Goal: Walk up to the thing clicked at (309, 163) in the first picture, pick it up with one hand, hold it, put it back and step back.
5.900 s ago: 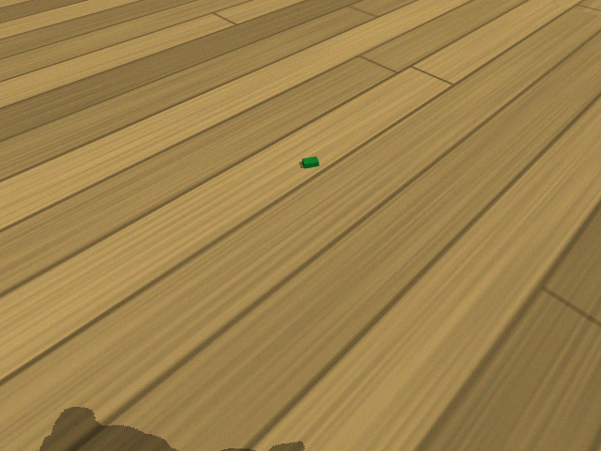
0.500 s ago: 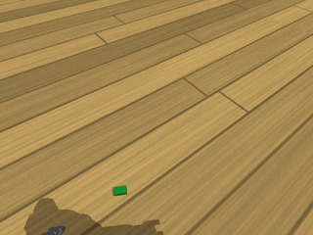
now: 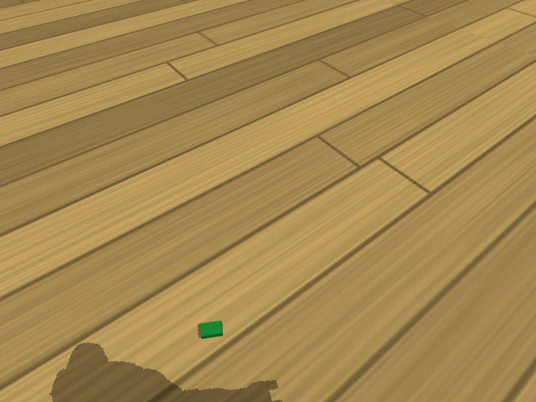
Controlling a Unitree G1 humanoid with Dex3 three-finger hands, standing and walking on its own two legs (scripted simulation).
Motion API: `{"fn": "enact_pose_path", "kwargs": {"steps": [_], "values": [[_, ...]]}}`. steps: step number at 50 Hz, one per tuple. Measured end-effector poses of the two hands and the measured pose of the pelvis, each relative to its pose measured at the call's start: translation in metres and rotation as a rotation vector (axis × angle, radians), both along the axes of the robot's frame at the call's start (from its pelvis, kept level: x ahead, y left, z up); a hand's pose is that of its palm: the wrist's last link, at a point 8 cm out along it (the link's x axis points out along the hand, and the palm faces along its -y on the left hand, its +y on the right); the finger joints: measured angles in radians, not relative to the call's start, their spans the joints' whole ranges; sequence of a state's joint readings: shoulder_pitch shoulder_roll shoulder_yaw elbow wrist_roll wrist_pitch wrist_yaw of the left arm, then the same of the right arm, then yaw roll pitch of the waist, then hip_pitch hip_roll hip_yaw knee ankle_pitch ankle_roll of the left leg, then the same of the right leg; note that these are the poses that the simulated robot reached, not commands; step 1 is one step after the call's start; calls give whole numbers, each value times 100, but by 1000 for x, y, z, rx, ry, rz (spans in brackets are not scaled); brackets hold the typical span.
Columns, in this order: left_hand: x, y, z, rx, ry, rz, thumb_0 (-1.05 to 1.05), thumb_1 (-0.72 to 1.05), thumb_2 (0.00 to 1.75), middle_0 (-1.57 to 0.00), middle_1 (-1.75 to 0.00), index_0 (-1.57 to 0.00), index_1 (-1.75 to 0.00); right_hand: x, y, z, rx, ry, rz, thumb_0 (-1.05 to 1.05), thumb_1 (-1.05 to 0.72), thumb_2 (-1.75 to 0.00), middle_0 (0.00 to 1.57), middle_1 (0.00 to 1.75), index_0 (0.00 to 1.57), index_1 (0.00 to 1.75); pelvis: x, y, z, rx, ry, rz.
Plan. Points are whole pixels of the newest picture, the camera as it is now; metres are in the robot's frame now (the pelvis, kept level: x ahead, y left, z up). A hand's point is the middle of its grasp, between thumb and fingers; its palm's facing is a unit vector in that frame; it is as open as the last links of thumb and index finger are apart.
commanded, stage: walk up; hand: left
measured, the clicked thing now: (211, 329) +0.48 +0.22 -0.77
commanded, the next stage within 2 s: none
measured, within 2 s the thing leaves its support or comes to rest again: neither
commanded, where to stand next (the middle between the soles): +0.10 +0.00 m, yaw +1 degrees
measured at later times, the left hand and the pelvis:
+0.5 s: hand out of the picture +0.10 +0.25 -0.16, palm faces -0.03 -0.93 -0.36, open 7.4 cm; pelvis +0.02 -0.02 -0.01, yaw -1 degrees
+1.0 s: hand (137, 380) +0.19 +0.25 -0.18, palm faces +0.02 -0.94 -0.34, open 7.4 cm; pelvis +0.03 +0.00 -0.03, yaw +1 degrees
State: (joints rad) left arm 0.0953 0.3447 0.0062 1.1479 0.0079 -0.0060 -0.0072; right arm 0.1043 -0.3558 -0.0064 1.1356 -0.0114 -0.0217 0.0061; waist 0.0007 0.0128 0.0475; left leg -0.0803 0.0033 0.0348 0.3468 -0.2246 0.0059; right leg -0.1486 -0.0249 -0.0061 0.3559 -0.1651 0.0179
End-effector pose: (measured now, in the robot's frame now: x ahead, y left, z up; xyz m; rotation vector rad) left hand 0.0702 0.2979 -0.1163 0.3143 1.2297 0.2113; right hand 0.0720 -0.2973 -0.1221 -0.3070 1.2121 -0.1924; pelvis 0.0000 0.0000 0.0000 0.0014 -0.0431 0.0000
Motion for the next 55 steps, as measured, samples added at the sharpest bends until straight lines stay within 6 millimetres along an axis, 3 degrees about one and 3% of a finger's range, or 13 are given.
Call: {"fn": "enact_pose_path", "kwargs": {"steps": [19,28,32,36,41,49,52,55], "values": [[12,-10,-2,-17,-30,-11,1,90,90,-20,-30,-20,-30,5,-8,3,-6,-21,-9,0,-90,-90,21,30,21,30,5,-5,-1,0,-4,0],[30,-13,-1,35,-15,-30,1,90,90,-20,-30,-20,-30,-10,-45,-11,-22,37,-50,0,-90,-90,21,30,21,30,34,-27,-13,15,-11,-12],[32,-24,5,54,-5,-23,1,90,90,-20,-30,-20,-30,-1,-53,-12,-24,96,-61,0,-90,-90,20,30,20,30,45,-35,-8,12,-8,-23],[37,-31,8,59,26,-21,1,90,90,-20,-30,-20,-30,20,-50,-13,-13,81,-56,0,-90,-90,20,30,20,30,51,-33,-4,16,-5,-26],[60,-30,1,49,8,-24,1,90,90,-21,-30,-21,-30,40,-38,-18,-17,65,-40,0,-90,-90,20,30,20,30,49,-24,-8,11,0,-21],[106,-6,-29,-6,-114,-16,1,90,90,-21,-30,-21,-30,46,-11,-17,-67,39,0,0,-90,-90,21,30,20,30,38,-2,-28,21,-11,9],[107,-3,-27,-10,-123,-17,0,90,90,-20,-30,-20,-30,42,-5,-7,-73,18,5,0,-90,-90,21,30,21,30,27,2,-23,-6,-12,21],[94,0,-22,-8,-114,-21,0,90,90,-20,-30,-20,-30,40,-4,1,-84,-9,9,0,-90,-90,21,30,21,30,17,4,-19,-14,5,9]]}}
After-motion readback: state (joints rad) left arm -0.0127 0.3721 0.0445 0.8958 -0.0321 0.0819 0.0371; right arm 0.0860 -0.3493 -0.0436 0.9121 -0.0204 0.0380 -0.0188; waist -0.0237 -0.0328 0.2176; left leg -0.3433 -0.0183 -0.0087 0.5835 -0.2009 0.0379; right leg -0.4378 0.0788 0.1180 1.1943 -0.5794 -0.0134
